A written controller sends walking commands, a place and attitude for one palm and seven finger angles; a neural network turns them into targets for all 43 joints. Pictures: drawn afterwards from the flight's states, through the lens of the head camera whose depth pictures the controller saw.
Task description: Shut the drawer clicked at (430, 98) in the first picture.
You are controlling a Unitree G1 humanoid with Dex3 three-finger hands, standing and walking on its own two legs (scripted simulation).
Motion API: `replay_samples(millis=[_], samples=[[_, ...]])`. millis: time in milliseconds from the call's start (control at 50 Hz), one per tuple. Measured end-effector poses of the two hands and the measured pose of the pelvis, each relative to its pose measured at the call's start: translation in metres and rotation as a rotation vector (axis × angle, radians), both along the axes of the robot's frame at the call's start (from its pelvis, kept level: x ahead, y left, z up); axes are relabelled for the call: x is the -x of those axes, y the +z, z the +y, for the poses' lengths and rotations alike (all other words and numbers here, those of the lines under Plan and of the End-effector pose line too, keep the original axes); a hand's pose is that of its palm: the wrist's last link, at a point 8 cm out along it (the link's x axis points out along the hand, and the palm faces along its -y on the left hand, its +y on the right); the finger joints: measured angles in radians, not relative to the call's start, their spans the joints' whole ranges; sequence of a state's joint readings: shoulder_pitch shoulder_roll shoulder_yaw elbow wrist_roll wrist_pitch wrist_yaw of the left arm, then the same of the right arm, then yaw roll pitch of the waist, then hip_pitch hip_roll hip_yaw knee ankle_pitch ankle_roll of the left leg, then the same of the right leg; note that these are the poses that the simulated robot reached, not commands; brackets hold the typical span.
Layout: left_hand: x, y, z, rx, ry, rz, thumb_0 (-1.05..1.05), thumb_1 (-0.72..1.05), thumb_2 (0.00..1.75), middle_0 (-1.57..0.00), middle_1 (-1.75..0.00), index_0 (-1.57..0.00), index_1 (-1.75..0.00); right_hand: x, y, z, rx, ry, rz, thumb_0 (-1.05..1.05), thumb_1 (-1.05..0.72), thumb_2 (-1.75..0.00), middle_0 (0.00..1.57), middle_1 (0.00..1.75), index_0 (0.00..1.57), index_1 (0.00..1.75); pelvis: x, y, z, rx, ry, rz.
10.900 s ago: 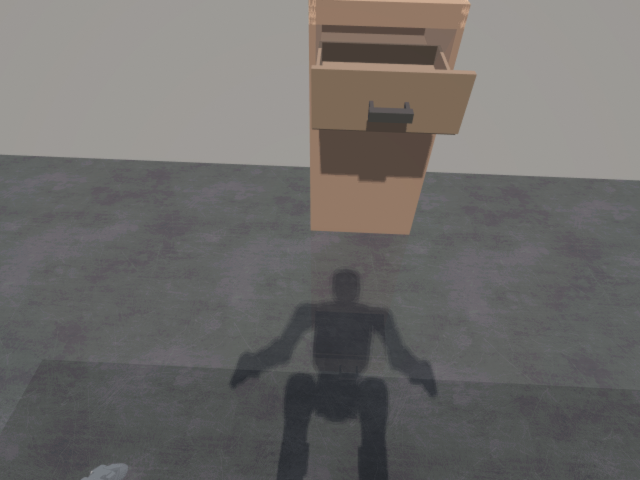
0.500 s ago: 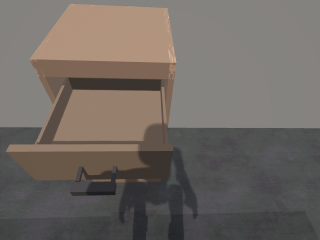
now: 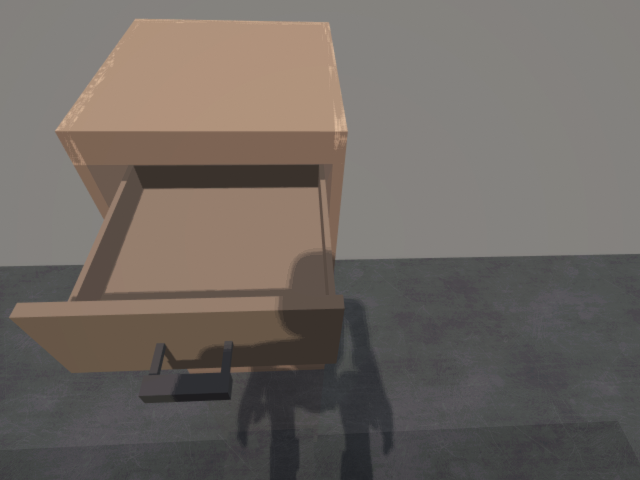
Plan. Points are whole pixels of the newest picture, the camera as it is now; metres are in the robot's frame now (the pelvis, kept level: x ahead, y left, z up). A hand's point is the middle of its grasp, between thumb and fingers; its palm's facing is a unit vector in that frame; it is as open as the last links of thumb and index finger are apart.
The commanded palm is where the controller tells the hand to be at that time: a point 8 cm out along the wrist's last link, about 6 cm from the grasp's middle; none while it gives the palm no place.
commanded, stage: look again from close up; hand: left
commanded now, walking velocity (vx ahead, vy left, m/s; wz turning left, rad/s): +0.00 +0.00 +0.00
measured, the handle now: (190, 369) +0.25 +0.19 -0.01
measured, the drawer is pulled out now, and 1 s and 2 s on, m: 0.28 0.28 0.28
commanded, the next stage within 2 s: shuffle to correct the standing spot in 0.34 s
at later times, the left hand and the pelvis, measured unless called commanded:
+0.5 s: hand out of the picture -0.04 +0.14 -0.18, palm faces +0.04 -0.99 -0.14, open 7.4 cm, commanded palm none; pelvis -0.01 -0.01 +0.00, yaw +0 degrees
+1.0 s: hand out of the picture -0.06 +0.10 -0.18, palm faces +0.12 -0.98 -0.18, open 7.4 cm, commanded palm none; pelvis -0.02 -0.06 +0.00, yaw +3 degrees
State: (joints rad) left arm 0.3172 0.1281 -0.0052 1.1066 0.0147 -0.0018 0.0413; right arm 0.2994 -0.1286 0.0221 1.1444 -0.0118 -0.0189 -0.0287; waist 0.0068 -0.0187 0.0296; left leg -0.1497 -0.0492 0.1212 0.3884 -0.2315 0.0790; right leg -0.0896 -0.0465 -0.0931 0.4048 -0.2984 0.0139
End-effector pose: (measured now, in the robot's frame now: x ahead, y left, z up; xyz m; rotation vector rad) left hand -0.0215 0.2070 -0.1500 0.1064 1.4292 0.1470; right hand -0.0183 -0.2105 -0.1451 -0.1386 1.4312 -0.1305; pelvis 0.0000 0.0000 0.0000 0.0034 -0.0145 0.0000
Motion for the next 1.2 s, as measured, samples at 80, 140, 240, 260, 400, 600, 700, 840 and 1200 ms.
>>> replay_samples(millis=[80,140,240,260,400,600,700,840,1200], samples=[[0.005,-0.001,-0.004,0.009,0.004,0.009,0.00,0.91,0.90,-0.20,-0.30,-0.20,-0.30,0.002,0.001,0.000,0.000,-0.003,0.000,0.01,-0.92,-0.90,0.20,0.30,0.20,0.30,0.001,0.000,-0.001,-0.001,-0.001,-0.001],[0.009,-0.001,-0.007,0.015,0.007,0.016,0.00,0.91,0.90,-0.20,-0.30,-0.20,-0.30,0.004,0.001,0.000,0.000,-0.005,-0.001,0.01,-0.92,-0.90,0.20,0.30,0.20,0.30,0.002,0.000,-0.001,-0.001,0.000,-0.001],[0.016,-0.001,-0.011,0.021,0.012,0.026,0.00,0.91,0.90,-0.20,-0.30,-0.20,-0.30,0.006,0.001,-0.001,-0.001,-0.006,-0.002,0.01,-0.92,-0.90,0.20,0.30,0.20,0.30,0.004,0.000,-0.003,-0.001,-0.001,-0.002],[0.017,-0.001,-0.012,0.022,0.013,0.028,0.00,0.91,0.90,-0.20,-0.30,-0.20,-0.30,0.006,0.001,-0.001,-0.001,-0.007,-0.002,0.01,-0.92,-0.90,0.20,0.30,0.20,0.30,0.004,0.000,-0.003,-0.001,-0.002,-0.002],[0.025,0.000,-0.015,0.022,0.012,0.041,0.00,0.91,0.90,-0.20,-0.30,-0.20,-0.30,0.010,0.000,-0.002,-0.007,-0.013,0.001,0.01,-0.92,-0.90,0.20,0.30,0.20,0.30,0.007,0.001,-0.005,-0.001,-0.004,0.000],[0.028,0.000,-0.018,0.013,0.016,0.045,0.00,0.91,0.90,-0.20,-0.30,-0.20,-0.30,0.016,-0.001,-0.005,-0.012,-0.023,0.014,0.01,-0.92,-0.90,0.20,0.30,0.20,0.30,0.012,0.000,-0.011,-0.005,0.003,0.007],[0.028,-0.001,-0.019,-0.005,0.018,0.035,0.00,0.91,0.90,-0.20,-0.30,-0.20,-0.30,0.018,-0.003,-0.016,-0.003,-0.024,0.013,0.02,-0.92,-0.90,0.20,0.30,0.20,0.30,0.021,-0.003,-0.019,-0.016,0.014,0.018],[0.033,0.004,-0.031,-0.054,0.036,-0.003,0.00,0.91,0.90,-0.20,-0.30,-0.20,-0.30,0.015,-0.013,-0.042,-0.025,0.003,0.000,0.01,-0.92,-0.90,0.20,0.30,0.20,0.30,0.033,-0.006,-0.041,-0.020,0.039,0.015],[0.051,-0.009,-0.060,0.026,0.105,0.053,0.00,0.90,0.90,-0.20,-0.30,-0.20,-0.30,-0.038,-0.003,-0.059,0.045,0.069,-0.067,0.01,-0.93,-0.90,0.20,0.30,0.20,0.30,0.013,-0.008,-0.046,-0.012,0.046,0.003]])
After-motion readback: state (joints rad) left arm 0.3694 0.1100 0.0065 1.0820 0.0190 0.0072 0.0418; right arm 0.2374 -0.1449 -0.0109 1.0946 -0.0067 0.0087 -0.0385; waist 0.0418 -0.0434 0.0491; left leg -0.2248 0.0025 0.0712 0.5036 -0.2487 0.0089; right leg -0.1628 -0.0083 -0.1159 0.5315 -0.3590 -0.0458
